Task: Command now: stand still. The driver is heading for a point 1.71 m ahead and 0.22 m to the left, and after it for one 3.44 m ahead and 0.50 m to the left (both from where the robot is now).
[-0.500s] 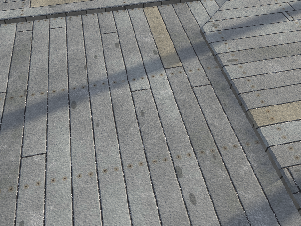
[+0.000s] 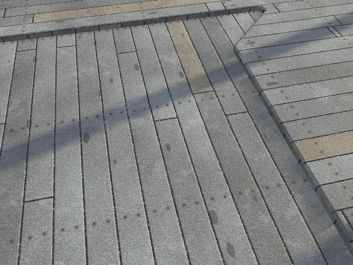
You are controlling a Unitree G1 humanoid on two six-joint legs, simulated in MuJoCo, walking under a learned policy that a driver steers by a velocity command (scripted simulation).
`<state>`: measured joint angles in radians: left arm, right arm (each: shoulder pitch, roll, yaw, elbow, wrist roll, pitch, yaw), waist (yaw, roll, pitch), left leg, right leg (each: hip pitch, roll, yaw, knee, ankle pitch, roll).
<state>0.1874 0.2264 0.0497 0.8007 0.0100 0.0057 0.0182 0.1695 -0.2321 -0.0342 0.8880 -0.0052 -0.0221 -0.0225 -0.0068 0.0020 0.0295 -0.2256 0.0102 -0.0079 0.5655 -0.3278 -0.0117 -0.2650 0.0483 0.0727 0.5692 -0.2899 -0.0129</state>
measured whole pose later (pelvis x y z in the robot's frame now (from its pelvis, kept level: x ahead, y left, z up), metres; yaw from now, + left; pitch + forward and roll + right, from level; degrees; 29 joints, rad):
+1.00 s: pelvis -0.01 +0.01 +0.01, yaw +0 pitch -1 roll +0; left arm 0.21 0.19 0.03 1.09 0.00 0.00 0.04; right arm 0.26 -0.19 -0.02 1.08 0.00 -0.02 -0.04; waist 0.00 0.00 0.04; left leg -0.19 -0.01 0.00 0.50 -0.28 0.01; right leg -0.23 0.02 0.08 0.50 -0.25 0.01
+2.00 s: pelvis +0.10 -0.03 +0.01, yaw +0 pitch +1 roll +0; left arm 0.36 0.16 0.00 1.10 0.01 -0.06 0.02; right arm 0.12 -0.23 -0.04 0.96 0.02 -0.04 -0.02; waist 0.03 0.03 0.03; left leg -0.46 0.04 0.00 0.70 -0.24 0.00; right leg -0.09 0.05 -0.04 0.36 -0.29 -0.05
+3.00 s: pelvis +0.18 +0.02 -0.01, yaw +0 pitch +0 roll +0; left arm 0.49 0.21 0.05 1.10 -0.02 -0.06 0.03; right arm 0.14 -0.23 -0.07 1.05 0.04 -0.08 0.02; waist 0.03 -0.05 0.02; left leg -0.36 0.01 0.09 0.65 -0.32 0.08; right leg 0.01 -0.05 -0.01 0.48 -0.48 0.03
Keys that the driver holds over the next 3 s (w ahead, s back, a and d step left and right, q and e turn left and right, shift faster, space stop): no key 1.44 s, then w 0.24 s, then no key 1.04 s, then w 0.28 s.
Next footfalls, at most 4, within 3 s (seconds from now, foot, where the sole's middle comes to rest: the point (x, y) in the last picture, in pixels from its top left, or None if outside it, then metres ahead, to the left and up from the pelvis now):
2.06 left None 0.23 0.10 -0.77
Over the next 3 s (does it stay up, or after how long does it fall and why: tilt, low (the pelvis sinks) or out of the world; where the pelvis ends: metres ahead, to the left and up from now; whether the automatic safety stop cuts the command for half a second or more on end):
stays up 0.18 0.02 -0.01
